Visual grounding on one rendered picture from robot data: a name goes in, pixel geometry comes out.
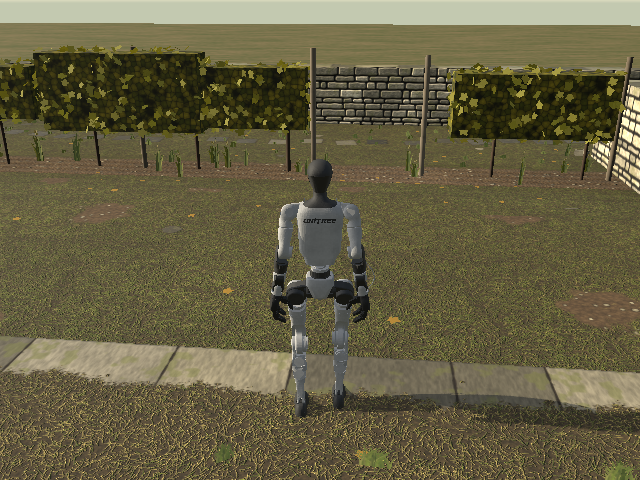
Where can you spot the robot left hand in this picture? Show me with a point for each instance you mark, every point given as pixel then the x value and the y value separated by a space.
pixel 275 308

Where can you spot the left robot forearm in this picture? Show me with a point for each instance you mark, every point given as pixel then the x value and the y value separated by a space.
pixel 279 274

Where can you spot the right robot foot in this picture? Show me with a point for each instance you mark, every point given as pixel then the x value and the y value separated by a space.
pixel 338 400

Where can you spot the robot left upper arm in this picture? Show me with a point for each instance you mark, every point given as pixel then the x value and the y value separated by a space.
pixel 288 213

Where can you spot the humanoid robot torso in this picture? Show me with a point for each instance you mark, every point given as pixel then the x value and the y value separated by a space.
pixel 320 236

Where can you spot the robot right upper arm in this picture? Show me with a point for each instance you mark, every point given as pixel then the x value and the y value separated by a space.
pixel 351 212

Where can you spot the right robot forearm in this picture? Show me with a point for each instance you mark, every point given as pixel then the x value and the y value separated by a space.
pixel 359 272

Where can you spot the robot right hand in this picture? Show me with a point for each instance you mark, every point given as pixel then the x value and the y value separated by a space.
pixel 362 310

